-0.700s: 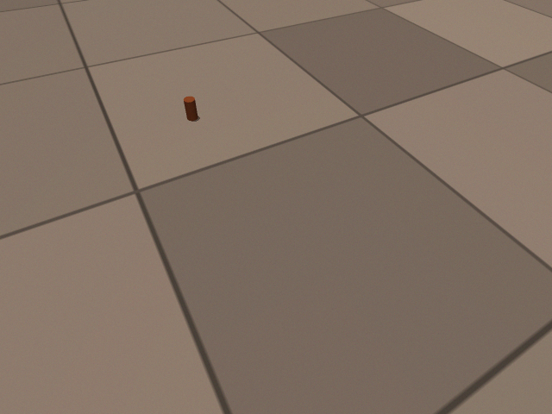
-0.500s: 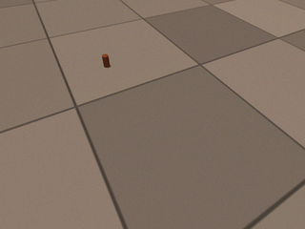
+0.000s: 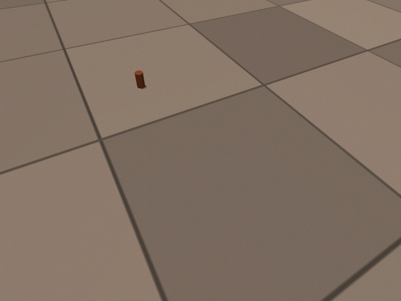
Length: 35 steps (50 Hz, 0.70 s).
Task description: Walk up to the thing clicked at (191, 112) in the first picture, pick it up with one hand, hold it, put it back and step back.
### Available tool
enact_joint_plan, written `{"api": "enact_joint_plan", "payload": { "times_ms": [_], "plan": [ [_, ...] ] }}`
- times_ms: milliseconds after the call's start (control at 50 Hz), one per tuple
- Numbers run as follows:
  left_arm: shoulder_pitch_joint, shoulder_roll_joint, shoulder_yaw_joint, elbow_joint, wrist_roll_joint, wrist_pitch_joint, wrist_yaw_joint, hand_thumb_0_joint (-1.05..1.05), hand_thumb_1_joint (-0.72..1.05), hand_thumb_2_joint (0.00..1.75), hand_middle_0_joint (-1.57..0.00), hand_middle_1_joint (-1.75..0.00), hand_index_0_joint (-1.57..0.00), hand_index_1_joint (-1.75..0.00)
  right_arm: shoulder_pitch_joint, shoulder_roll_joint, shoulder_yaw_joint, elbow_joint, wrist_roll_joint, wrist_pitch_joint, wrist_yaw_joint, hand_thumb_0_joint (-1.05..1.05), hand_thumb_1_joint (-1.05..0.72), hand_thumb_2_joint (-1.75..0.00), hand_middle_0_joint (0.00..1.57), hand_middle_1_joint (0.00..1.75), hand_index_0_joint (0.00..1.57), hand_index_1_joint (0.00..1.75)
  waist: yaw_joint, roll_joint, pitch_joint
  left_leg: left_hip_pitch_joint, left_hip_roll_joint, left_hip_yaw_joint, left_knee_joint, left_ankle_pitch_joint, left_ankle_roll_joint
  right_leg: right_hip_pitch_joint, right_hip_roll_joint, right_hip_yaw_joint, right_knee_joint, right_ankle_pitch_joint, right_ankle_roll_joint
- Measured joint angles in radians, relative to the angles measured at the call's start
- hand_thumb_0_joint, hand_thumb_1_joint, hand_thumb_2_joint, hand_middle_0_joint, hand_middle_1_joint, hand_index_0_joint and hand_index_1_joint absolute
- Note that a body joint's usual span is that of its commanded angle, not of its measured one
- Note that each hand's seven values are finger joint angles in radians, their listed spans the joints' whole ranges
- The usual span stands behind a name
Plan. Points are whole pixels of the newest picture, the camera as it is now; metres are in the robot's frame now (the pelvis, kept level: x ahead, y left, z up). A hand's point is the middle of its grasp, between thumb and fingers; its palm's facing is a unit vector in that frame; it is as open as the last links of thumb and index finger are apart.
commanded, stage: stand
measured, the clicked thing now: (139, 79) +1.88 +0.51 -0.72
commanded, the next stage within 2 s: walk up in 0.42 s
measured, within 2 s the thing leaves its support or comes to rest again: neither
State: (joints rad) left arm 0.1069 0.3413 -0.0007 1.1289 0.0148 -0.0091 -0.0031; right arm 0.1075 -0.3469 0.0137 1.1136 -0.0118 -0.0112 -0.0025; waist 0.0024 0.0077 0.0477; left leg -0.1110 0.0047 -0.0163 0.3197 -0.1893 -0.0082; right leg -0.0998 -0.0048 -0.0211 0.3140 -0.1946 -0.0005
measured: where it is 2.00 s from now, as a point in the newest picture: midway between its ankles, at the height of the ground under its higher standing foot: outside the picture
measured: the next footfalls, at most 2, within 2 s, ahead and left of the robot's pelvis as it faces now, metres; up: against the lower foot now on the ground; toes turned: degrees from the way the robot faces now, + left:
left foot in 1.08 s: -0.04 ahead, +0.10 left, +0.00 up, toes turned +27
right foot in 1.42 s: +0.11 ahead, -0.11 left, +0.00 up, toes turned +42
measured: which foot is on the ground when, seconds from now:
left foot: down 0.00-0.66, up 0.68-1.00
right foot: down 0.00-1.00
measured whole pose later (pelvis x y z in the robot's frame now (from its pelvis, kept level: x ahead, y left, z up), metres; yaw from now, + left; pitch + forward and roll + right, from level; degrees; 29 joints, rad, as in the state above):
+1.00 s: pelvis -0.03 -0.05 -0.02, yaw +23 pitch -2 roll +1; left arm 0.21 0.40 0.07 0.81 0.05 0.00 -0.03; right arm 0.22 -0.42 -0.07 0.83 -0.03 0.04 0.04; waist 0.03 0.00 0.13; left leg -0.39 0.04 -0.03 0.79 -0.37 -0.01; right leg -0.18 -0.06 -0.19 0.57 -0.35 -0.04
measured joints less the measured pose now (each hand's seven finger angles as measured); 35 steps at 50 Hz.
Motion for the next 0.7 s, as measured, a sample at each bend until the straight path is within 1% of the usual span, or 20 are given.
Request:
{"api": "enact_joint_plan", "payload": {
  "times_ms": [420, 440, 480, 500, 520, 560, 580, 600, 620, 640, 660, 680, 700],
  "plan": [
    [0.007, 0.002, -0.001, -0.006, -0.001, -0.001, 0.001, 0.01, 0.90, 0.90, -0.20, -0.30, -0.20, -0.30, 0.004, -0.002, -0.002, -0.003, -0.001, -0.001, 0.001, 0.01, -0.91, -0.90, 0.21, 0.30, 0.21, 0.30, 0.000, -0.001, -0.004, 0.010, 0.000, 0.004, -0.003, -0.001, 0.002, 0.011, 0.000, 0.004, -0.008, 0.003, 0.002],
    [0.005, 0.004, 0.003, -0.019, -0.002, 0.007, -0.004, 0.01, 0.90, 0.90, -0.20, -0.30, -0.20, -0.30, 0.013, -0.002, -0.008, -0.023, -0.001, 0.007, 0.004, 0.01, -0.91, -0.90, 0.21, 0.30, 0.21, 0.30, -0.005, -0.003, -0.004, -0.004, -0.004, -0.004, 0.010, -0.003, 0.003, -0.001, -0.004, -0.004, 0.009, -0.004, 0.003],
    [-0.017, 0.020, 0.018, -0.060, -0.004, 0.020, -0.008, 0.01, 0.90, 0.90, -0.20, -0.30, -0.20, -0.30, 0.036, -0.002, -0.025, -0.078, 0.003, 0.008, 0.009, 0.01, -0.91, -0.90, 0.21, 0.30, 0.21, 0.30, -0.016, -0.016, 0.018, -0.041, -0.019, -0.032, 0.050, -0.009, 0.005, -0.040, -0.019, -0.031, 0.078, -0.037, 0.001],
    [-0.028, 0.031, 0.026, -0.084, -0.005, 0.024, -0.008, 0.01, 0.90, 0.90, -0.20, -0.30, -0.20, -0.30, 0.046, -0.002, -0.031, -0.100, 0.003, 0.007, 0.011, 0.01, -0.90, -0.90, 0.21, 0.30, 0.21, 0.30, -0.021, -0.024, 0.033, -0.059, -0.026, -0.046, 0.067, -0.009, 0.005, -0.061, -0.021, -0.027, 0.116, -0.051, 0.000],
    [-0.039, 0.041, 0.033, -0.107, -0.005, 0.027, -0.006, 0.01, 0.90, 0.90, -0.20, -0.30, -0.20, -0.30, 0.055, -0.002, -0.038, -0.120, 0.002, 0.008, 0.011, 0.01, -0.90, -0.90, 0.21, 0.30, 0.21, 0.30, -0.028, -0.030, 0.045, -0.078, -0.032, -0.065, 0.080, -0.007, 0.003, -0.085, -0.014, -0.013, 0.164, -0.089, 0.001],
    [-0.059, 0.055, 0.045, -0.151, -0.001, 0.034, -0.006, 0.01, 0.90, 0.90, -0.20, -0.30, -0.20, -0.30, 0.078, -0.005, -0.054, -0.150, -0.007, 0.013, 0.008, 0.00, -0.90, -0.90, 0.21, 0.30, 0.21, 0.30, -0.042, -0.027, 0.063, -0.111, -0.037, -0.113, 0.091, 0.006, -0.005, -0.131, 0.016, 0.022, 0.270, -0.225, -0.002],
    [-0.066, 0.058, 0.049, -0.171, 0.000, 0.036, -0.008, 0.01, 0.90, 0.90, -0.20, -0.30, -0.20, -0.30, 0.089, -0.010, -0.061, -0.161, -0.011, 0.016, 0.004, 0.00, -0.90, -0.90, 0.21, 0.30, 0.21, 0.30, -0.044, -0.022, 0.067, -0.127, -0.037, -0.134, 0.091, 0.014, -0.010, -0.151, 0.028, 0.035, 0.311, -0.269, -0.007],
    [-0.070, 0.060, 0.052, -0.191, 0.001, 0.036, -0.010, 0.01, 0.90, 0.90, -0.20, -0.30, -0.20, -0.30, 0.098, -0.018, -0.067, -0.168, -0.015, 0.020, 0.001, 0.00, -0.90, -0.90, 0.21, 0.30, 0.21, 0.30, -0.043, -0.015, 0.071, -0.142, -0.038, -0.152, 0.095, 0.020, -0.017, -0.165, 0.035, 0.043, 0.333, -0.290, -0.016],
    [-0.069, 0.061, 0.055, -0.209, 0.002, 0.033, -0.012, 0.01, 0.90, 0.90, -0.20, -0.30, -0.20, -0.30, 0.103, -0.027, -0.072, -0.174, -0.016, 0.025, -0.003, 0.00, -0.90, -0.90, 0.21, 0.30, 0.21, 0.30, -0.039, -0.008, 0.074, -0.158, -0.038, -0.165, 0.107, 0.020, -0.024, -0.167, 0.037, 0.048, 0.323, -0.281, -0.026],
    [-0.064, 0.062, 0.057, -0.225, 0.003, 0.028, -0.014, 0.01, 0.90, 0.90, -0.20, -0.30, -0.20, -0.30, 0.107, -0.038, -0.077, -0.180, -0.015, 0.032, -0.005, 0.01, -0.90, -0.90, 0.21, 0.30, 0.21, 0.30, -0.031, -0.004, 0.074, -0.179, -0.041, -0.172, 0.133, 0.012, -0.030, -0.156, 0.031, 0.052, 0.273, -0.246, -0.038],
    [-0.054, 0.064, 0.060, -0.238, 0.006, 0.021, -0.014, 0.01, 0.90, 0.90, -0.20, -0.30, -0.20, -0.30, 0.105, -0.049, -0.080, -0.186, -0.013, 0.040, -0.006, 0.01, -0.90, -0.90, 0.21, 0.30, 0.21, 0.30, -0.019, -0.003, 0.074, -0.205, -0.046, -0.171, 0.178, -0.006, -0.028, -0.150, 0.024, 0.053, 0.226, -0.140, -0.040],
    [-0.045, 0.059, 0.066, -0.244, 0.013, 0.015, -0.011, 0.01, 0.90, 0.90, -0.20, -0.30, -0.20, -0.30, 0.094, -0.060, -0.084, -0.188, -0.011, 0.049, -0.009, 0.01, -0.90, -0.90, 0.21, 0.30, 0.21, 0.30, -0.015, 0.010, 0.085, -0.231, -0.045, -0.168, 0.251, -0.054, -0.015, -0.152, 0.029, 0.044, 0.234, -0.091, -0.037],
    [-0.037, 0.053, 0.068, -0.245, 0.022, 0.015, -0.010, 0.01, 0.90, 0.90, -0.20, -0.30, -0.20, -0.30, 0.085, -0.067, -0.089, -0.193, -0.013, 0.057, -0.012, 0.01, -0.90, -0.90, 0.21, 0.30, 0.21, 0.30, -0.019, 0.022, 0.095, -0.261, -0.046, -0.152, 0.343, -0.129, -0.006, -0.147, 0.031, 0.027, 0.247, -0.097, -0.037]
  ]
}}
